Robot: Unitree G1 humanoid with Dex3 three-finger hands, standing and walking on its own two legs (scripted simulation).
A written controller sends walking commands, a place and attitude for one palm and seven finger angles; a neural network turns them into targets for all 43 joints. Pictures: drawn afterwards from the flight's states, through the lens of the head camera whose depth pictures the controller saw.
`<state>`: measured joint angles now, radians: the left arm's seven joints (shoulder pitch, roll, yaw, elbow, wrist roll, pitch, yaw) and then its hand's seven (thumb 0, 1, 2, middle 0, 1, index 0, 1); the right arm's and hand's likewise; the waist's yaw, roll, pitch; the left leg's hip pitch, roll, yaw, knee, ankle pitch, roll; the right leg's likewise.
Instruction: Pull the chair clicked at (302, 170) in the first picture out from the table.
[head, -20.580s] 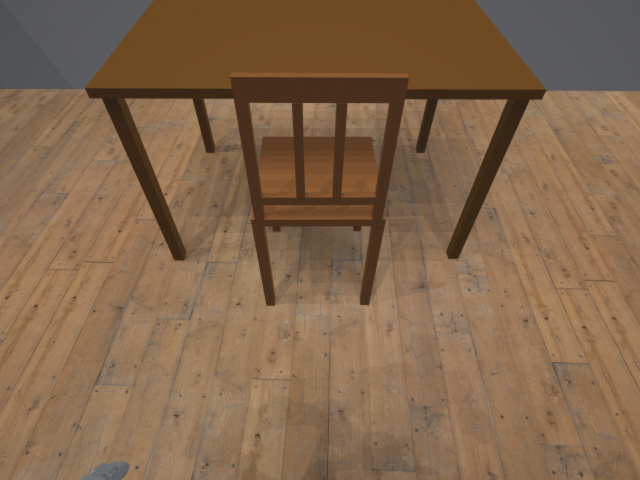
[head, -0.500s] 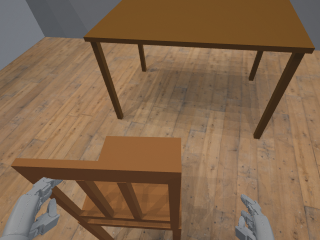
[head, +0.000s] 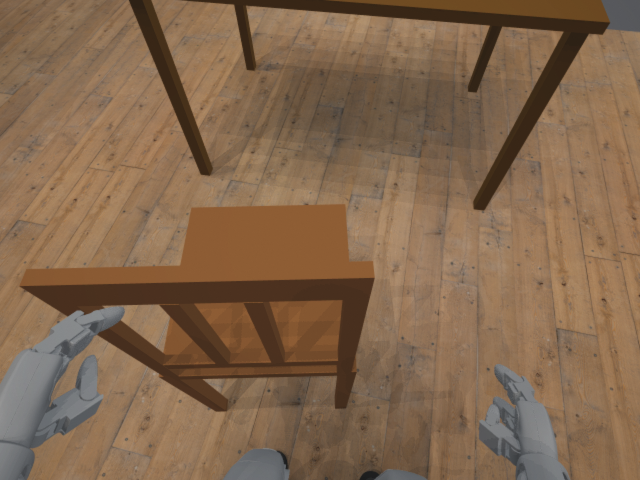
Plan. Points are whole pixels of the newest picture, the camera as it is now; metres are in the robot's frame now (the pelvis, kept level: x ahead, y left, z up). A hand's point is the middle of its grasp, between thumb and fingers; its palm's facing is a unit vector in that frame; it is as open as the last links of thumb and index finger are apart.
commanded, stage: step back with the hand held close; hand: left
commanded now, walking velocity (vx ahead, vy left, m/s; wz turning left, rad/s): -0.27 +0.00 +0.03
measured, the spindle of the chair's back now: (202, 333) +0.29 +0.21 -0.09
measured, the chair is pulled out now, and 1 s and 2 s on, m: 0.62 0.62 0.62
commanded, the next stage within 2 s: stop stepping back and stand still in 0.58 s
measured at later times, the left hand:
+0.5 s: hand out of the picture +0.11 +0.32 +0.15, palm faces +0.43 -0.79 -0.44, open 7.4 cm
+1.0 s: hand out of the picture +0.02 +0.30 +0.16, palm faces +0.35 -0.80 -0.48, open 7.4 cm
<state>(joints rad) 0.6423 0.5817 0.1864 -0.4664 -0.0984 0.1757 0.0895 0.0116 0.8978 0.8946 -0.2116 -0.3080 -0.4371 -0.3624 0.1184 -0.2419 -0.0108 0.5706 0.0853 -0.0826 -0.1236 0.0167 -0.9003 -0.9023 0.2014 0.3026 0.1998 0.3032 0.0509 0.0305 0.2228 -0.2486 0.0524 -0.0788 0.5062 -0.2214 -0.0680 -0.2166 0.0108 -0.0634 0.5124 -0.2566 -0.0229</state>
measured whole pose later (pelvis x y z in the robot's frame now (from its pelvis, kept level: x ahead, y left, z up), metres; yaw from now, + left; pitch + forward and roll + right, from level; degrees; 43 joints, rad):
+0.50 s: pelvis -0.09 +0.06 -0.01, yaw +2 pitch +1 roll -3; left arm 0.53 0.40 0.39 -0.57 -0.01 -0.12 0.16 0.02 0.89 0.90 -0.21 -0.30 -0.22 -0.30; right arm 0.25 -0.17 0.02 0.59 0.01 -0.13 -0.09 0.02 -0.90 -0.90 0.20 0.30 0.20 0.30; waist 0.00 0.00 0.01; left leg -0.44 0.03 -0.04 0.58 -0.16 0.03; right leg -0.26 0.01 -0.03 0.73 -0.36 0.02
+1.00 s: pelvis -0.19 +0.05 +0.00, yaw -2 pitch -1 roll -2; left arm 0.57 0.41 0.40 -0.50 -0.05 -0.12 0.15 0.01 0.89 0.90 -0.21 -0.31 -0.22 -0.30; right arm 0.22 -0.24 -0.02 0.61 0.03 -0.10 -0.08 0.02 -0.90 -0.90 0.20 0.30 0.20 0.30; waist -0.03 0.03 0.01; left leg -0.35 0.00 -0.02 0.56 -0.20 0.02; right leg -0.18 0.00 -0.06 0.51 -0.31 0.01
